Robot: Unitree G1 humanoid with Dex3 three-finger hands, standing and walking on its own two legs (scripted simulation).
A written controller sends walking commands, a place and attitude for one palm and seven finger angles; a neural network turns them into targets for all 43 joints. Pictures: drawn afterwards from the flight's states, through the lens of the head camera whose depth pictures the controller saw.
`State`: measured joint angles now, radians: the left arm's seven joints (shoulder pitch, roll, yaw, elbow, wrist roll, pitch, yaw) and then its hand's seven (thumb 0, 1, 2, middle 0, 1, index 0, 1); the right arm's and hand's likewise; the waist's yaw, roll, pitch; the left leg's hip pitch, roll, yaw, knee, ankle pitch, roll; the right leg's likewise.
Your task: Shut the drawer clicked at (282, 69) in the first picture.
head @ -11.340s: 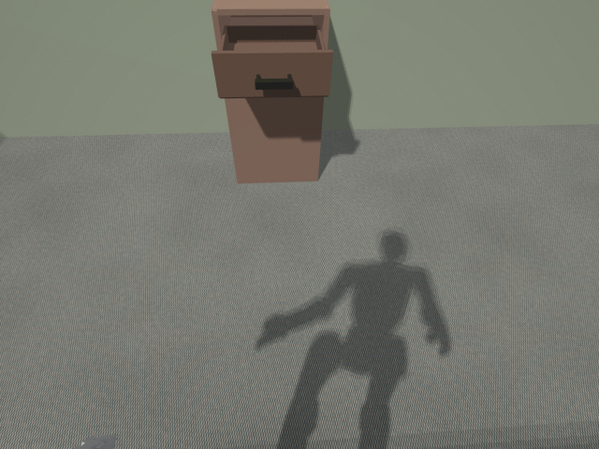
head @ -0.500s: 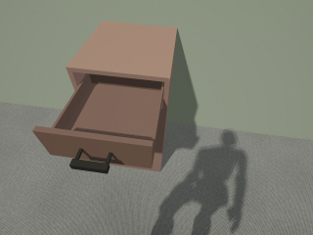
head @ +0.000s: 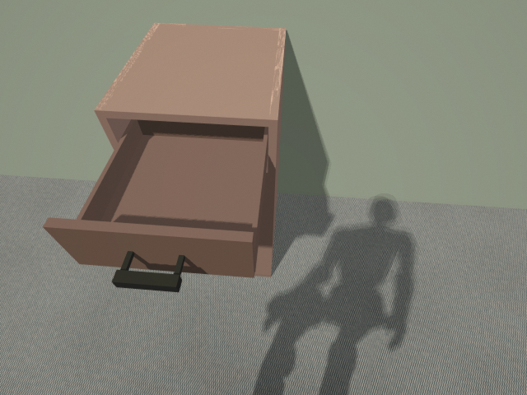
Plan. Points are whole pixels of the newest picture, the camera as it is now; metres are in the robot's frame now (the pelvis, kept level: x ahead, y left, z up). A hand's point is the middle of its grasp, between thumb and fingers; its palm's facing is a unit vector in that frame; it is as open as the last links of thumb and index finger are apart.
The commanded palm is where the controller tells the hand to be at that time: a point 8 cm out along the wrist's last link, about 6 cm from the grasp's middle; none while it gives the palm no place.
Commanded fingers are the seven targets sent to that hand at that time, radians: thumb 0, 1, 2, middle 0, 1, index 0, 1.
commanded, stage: come to a stop and stand still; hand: left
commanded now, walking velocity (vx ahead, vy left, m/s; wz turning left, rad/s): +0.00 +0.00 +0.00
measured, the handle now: (151, 269) +0.33 +0.22 -0.06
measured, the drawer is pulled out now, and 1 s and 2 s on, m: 0.29 0.29 0.29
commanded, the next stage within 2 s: look again from close up in 1.06 s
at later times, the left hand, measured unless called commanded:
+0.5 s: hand out of the picture -0.02 +0.20 -0.17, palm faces -0.01 -0.98 -0.20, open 7.3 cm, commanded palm none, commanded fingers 0.00 0.90 0.90 -0.20 -0.30 -0.20 -0.30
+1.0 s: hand out of the picture -0.01 +0.18 -0.17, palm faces +0.01 -0.98 -0.18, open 7.3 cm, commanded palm none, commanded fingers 0.00 0.90 0.90 -0.20 -0.30 -0.20 -0.30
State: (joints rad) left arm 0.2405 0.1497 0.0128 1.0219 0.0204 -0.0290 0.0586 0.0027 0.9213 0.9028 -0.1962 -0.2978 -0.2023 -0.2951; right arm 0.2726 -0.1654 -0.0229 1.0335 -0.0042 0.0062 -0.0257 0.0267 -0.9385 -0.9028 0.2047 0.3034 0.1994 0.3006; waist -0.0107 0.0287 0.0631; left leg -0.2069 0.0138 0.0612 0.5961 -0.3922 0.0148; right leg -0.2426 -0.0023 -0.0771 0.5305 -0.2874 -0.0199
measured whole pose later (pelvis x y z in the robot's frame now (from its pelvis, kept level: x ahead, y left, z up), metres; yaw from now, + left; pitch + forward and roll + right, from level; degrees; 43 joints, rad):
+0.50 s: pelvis -0.01 +0.02 +0.01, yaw -1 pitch -2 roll +0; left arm 0.32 0.15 -0.02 1.08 0.01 0.00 0.03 0.00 0.91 0.90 -0.20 -0.30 -0.20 -0.30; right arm 0.32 -0.17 0.02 1.09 -0.01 -0.02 -0.01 0.00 -0.92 -0.90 0.20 0.30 0.20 0.30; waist 0.00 0.02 0.03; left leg -0.13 -0.03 0.10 0.44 -0.28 0.06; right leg -0.21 -0.05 -0.04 0.47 -0.23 0.02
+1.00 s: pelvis +0.00 +0.02 +0.01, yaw -1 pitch -2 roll +0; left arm 0.30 0.12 -0.01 1.13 0.01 -0.01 0.04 0.01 0.92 0.90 -0.20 -0.30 -0.20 -0.30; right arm 0.31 -0.13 0.02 1.15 -0.01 -0.03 -0.03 0.00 -0.91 -0.90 0.20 0.30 0.20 0.30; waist 0.00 0.01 0.03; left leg -0.09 -0.02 0.09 0.43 -0.30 0.05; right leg -0.17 -0.03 -0.04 0.47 -0.26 0.01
